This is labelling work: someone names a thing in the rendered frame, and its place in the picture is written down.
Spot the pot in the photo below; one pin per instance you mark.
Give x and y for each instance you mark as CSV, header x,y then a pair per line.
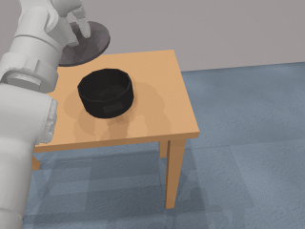
x,y
106,93

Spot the lid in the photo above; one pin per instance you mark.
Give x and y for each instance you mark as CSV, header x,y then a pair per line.
x,y
88,48

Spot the knob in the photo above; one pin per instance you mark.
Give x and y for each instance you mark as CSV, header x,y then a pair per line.
x,y
77,32

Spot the robot left forearm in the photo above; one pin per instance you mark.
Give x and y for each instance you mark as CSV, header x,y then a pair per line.
x,y
37,46

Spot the left robot upper arm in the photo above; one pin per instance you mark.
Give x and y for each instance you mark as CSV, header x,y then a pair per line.
x,y
27,118

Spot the robot left hand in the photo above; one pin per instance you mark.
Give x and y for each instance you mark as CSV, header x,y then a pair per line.
x,y
79,12

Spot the table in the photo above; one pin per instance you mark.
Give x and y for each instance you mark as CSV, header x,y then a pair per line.
x,y
161,111

